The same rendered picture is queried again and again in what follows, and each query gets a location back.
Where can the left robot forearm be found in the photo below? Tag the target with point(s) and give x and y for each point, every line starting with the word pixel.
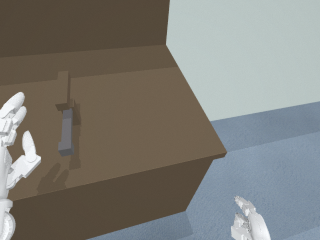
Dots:
pixel 7 221

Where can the left robot hand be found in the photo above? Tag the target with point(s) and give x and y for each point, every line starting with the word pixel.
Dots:
pixel 11 115

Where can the tap lever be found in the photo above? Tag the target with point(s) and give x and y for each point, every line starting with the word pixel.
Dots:
pixel 66 147

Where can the right robot hand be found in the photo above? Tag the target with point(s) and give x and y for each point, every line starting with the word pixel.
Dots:
pixel 251 228

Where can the counter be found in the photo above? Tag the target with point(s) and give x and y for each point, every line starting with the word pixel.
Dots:
pixel 142 141

